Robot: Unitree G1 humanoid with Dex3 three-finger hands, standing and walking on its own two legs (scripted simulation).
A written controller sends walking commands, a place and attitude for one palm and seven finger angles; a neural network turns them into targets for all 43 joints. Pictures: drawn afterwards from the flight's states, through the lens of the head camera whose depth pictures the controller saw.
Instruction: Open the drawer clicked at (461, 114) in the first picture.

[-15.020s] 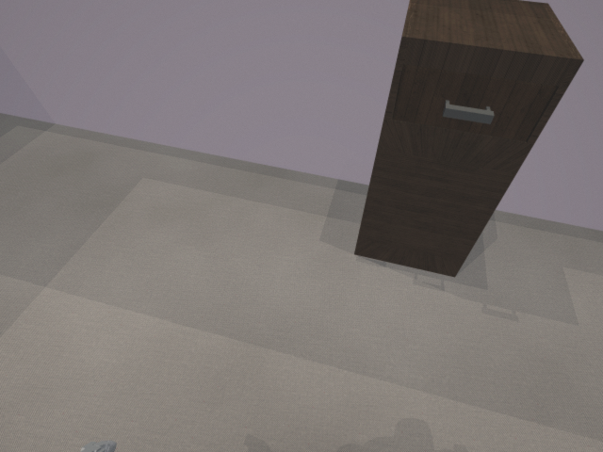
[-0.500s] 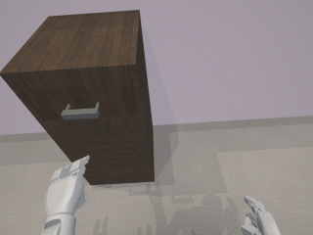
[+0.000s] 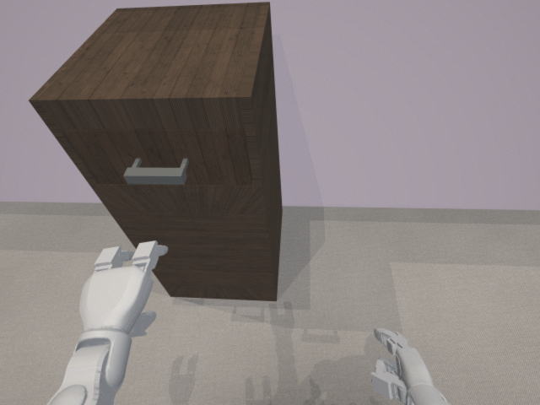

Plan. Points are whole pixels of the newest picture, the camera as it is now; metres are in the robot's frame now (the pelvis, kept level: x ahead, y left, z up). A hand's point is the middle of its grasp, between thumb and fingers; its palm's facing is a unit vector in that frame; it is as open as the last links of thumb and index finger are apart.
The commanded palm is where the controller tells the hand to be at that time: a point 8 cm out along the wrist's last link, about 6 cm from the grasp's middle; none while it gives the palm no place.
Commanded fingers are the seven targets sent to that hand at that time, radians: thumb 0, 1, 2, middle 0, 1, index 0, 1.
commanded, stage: raise the hand with hooked fingers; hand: left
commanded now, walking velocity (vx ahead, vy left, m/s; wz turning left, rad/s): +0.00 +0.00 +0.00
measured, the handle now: (158, 169) +0.54 +0.32 +0.00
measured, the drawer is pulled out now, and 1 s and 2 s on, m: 0.00 0.00 0.00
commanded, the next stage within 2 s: move the hooked fingers above the handle in 1.12 s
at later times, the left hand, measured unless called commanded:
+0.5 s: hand (112, 251) +0.29 +0.27 +0.09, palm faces +0.11 -0.08 -0.99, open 13.4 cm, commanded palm +0.26 +0.27 +0.14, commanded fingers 0.00 -0.50 0.30 -0.30 -1.20 -0.30 -1.20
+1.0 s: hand (92, 229) +0.31 +0.29 +0.11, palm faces +0.03 -0.09 -1.00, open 13.8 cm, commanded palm +0.28 +0.30 +0.17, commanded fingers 0.00 -0.50 0.30 -0.30 -1.20 -0.30 -1.20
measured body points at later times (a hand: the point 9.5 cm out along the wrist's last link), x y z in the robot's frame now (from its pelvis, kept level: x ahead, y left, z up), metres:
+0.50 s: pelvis +0.01 +0.04 +0.02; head +0.02 +0.00 +0.47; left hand +0.28 +0.27 +0.14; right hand +0.22 -0.18 -0.08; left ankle -0.03 +0.13 -0.72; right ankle +0.01 -0.06 -0.72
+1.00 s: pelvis +0.01 +0.05 +0.02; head +0.03 +0.02 +0.47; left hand +0.30 +0.29 +0.16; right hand +0.19 -0.17 -0.09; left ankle -0.03 +0.13 -0.72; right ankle +0.01 -0.06 -0.72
